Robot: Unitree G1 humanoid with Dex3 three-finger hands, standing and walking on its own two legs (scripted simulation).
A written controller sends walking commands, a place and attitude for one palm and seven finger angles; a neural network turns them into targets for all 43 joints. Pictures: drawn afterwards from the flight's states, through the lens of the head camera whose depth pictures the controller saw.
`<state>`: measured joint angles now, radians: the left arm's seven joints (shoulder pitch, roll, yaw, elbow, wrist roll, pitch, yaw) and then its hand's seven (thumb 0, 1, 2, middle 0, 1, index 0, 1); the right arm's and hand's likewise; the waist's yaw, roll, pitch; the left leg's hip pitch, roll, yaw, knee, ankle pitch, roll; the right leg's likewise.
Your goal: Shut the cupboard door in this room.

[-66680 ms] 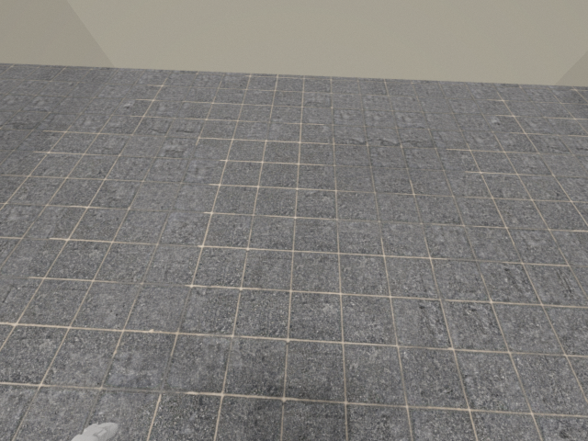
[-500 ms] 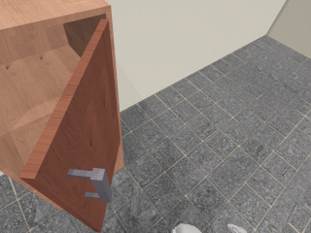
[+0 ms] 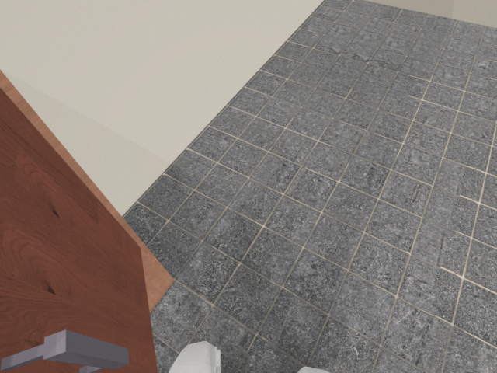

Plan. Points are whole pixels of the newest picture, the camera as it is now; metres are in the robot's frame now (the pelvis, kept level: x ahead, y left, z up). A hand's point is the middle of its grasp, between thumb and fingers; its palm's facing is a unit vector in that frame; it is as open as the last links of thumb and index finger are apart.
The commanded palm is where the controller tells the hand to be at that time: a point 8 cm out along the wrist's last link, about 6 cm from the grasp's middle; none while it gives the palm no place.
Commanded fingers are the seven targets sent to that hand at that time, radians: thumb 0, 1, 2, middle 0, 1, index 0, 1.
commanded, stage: walk to a spot facing it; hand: left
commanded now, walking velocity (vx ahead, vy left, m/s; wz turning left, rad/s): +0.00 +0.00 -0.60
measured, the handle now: (76, 359) +0.13 +0.21 +0.07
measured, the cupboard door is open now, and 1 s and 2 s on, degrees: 50 89 100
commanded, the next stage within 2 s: turn to face it in 1.96 s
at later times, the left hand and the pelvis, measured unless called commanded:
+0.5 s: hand out of the picture +0.07 +0.21 -0.17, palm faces -0.07 -0.99 -0.14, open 7.5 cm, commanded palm none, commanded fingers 0.00 0.90 0.90 -0.20 -0.30 -0.20 -0.30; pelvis +0.05 +0.01 +0.01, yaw -15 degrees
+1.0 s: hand (242, 339) +0.19 +0.04 -0.15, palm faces -0.36 -0.89 -0.28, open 7.6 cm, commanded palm none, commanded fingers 0.00 0.90 0.90 -0.20 -0.30 -0.20 -0.30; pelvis +0.12 -0.15 +0.01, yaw -29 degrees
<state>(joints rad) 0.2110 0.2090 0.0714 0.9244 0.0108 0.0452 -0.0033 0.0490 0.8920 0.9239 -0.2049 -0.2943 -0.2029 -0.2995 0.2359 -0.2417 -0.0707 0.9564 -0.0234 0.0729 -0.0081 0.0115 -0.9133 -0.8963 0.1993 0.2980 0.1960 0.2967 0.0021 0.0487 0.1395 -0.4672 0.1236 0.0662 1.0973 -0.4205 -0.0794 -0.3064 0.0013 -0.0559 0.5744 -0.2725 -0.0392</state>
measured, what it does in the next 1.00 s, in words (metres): steps to the right, turning right: left foot, then right foot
